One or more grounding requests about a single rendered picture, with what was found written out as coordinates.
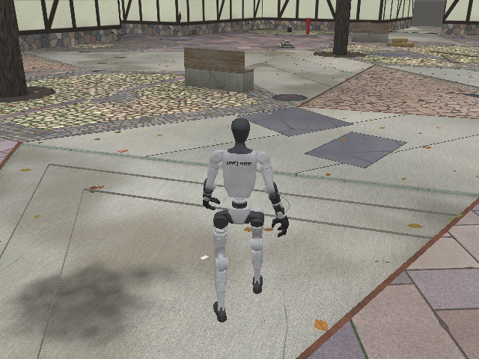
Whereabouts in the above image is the robot torso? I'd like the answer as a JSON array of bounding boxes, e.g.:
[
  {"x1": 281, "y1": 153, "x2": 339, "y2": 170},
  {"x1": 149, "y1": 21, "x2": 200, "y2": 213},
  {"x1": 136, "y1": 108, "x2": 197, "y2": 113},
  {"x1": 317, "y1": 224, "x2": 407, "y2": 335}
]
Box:
[{"x1": 222, "y1": 147, "x2": 257, "y2": 224}]

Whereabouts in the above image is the robot right hand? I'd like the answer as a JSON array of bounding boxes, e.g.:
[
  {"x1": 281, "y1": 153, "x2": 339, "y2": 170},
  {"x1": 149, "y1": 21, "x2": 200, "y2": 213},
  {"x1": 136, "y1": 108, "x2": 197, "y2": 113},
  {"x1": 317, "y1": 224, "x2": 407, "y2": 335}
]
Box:
[{"x1": 272, "y1": 216, "x2": 289, "y2": 237}]

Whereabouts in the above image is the robot left hand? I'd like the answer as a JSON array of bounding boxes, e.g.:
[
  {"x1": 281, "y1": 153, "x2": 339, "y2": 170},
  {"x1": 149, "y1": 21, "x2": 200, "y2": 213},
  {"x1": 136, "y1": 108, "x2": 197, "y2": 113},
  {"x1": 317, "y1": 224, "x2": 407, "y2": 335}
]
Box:
[{"x1": 203, "y1": 197, "x2": 220, "y2": 210}]

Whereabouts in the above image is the left robot forearm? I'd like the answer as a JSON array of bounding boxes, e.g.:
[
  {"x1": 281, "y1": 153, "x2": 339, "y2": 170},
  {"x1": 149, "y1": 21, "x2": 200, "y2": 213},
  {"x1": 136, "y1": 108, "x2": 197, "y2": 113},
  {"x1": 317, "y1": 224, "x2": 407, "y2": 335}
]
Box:
[{"x1": 203, "y1": 178, "x2": 213, "y2": 201}]

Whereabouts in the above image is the robot left upper arm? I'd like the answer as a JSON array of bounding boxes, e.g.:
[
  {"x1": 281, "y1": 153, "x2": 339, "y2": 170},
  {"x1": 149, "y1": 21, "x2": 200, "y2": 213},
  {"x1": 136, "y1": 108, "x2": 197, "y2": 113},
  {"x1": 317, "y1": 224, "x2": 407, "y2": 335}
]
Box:
[{"x1": 205, "y1": 150, "x2": 225, "y2": 189}]

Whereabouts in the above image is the robot right upper arm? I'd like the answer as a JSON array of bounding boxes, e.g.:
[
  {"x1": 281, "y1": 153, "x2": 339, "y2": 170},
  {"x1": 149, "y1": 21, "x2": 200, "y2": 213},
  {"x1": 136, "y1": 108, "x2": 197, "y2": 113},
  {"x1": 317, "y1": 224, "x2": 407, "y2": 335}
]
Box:
[{"x1": 255, "y1": 151, "x2": 275, "y2": 194}]

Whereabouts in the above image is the right robot forearm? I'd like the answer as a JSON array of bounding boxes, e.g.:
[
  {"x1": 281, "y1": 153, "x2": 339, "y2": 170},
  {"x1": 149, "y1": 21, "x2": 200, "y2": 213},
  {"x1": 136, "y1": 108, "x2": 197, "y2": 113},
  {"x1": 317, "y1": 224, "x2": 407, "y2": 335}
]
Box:
[{"x1": 269, "y1": 182, "x2": 286, "y2": 219}]

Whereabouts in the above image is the robot left foot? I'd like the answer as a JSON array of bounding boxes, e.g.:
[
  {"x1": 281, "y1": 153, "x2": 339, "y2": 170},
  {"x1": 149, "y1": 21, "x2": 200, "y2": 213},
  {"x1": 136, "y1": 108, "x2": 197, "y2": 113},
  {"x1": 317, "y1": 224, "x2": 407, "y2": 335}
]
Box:
[{"x1": 213, "y1": 301, "x2": 227, "y2": 322}]

